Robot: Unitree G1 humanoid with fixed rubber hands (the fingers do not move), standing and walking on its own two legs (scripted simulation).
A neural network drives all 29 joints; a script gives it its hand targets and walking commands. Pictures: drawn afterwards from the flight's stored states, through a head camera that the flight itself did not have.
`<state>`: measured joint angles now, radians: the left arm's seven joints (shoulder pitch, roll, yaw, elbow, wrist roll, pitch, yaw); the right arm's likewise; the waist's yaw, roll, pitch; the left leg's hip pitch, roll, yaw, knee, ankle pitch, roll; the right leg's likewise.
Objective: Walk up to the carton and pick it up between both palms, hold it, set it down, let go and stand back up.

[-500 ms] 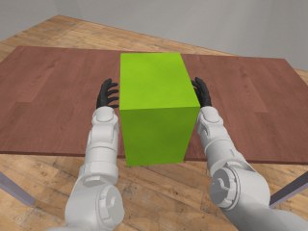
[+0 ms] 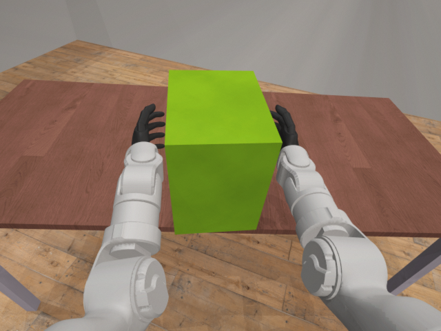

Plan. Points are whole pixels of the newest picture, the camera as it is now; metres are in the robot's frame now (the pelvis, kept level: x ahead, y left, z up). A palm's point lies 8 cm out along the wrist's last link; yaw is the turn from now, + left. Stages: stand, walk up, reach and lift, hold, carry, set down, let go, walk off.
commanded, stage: reach and lift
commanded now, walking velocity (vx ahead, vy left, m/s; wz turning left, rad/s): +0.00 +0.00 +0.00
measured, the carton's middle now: (214, 152) +0.44 +0.00 +0.11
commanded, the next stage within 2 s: hold in 1.84 s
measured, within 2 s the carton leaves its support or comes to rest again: neither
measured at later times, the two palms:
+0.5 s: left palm (133, 129) +0.39 +0.14 +0.20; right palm (288, 133) +0.39 -0.12 +0.20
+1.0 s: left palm (123, 115) +0.38 +0.15 +0.24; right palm (290, 122) +0.38 -0.11 +0.23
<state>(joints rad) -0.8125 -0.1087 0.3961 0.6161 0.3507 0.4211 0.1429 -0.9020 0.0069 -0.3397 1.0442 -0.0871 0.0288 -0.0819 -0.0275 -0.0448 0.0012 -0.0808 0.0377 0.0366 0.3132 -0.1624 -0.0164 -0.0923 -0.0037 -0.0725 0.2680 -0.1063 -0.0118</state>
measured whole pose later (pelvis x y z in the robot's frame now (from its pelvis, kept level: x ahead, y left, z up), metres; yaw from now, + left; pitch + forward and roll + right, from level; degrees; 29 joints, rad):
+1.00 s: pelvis +0.00 +0.01 +0.00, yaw +2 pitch -10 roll -1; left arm -0.85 -0.04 0.37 0.34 0.42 0.75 -0.01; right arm -0.91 0.00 -0.09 0.75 0.19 0.33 -0.23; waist -0.12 -0.06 0.02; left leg 0.02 0.02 -0.01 0.34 -0.18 0.00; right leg 0.04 -0.01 -0.10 0.25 -0.12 0.00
